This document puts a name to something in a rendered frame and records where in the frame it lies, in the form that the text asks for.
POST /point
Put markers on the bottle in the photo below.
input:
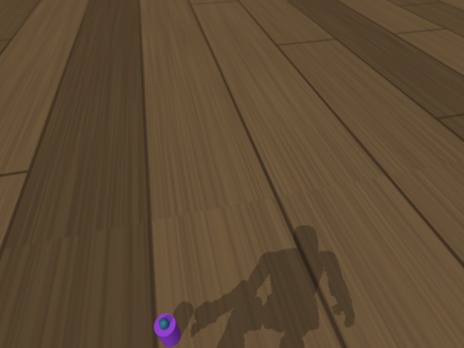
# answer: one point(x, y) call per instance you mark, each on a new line
point(167, 330)

